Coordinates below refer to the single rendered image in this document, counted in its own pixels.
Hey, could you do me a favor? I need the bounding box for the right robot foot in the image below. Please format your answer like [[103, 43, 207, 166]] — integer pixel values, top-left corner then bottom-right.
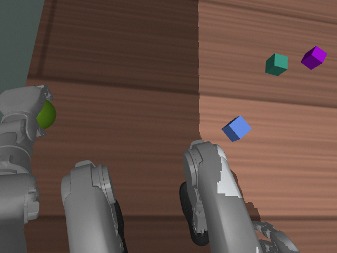
[[179, 182, 209, 246]]

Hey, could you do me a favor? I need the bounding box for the left robot arm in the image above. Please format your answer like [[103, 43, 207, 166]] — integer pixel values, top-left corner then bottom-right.
[[0, 111, 39, 253]]

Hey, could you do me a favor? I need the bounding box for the right robot hand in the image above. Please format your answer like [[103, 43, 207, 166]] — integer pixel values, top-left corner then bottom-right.
[[252, 221, 300, 253]]

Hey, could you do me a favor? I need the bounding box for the left robot foot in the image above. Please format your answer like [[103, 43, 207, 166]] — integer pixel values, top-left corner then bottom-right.
[[114, 200, 128, 253]]

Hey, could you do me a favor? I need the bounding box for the left robot hand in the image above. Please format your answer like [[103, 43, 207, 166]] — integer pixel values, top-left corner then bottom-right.
[[0, 85, 53, 137]]

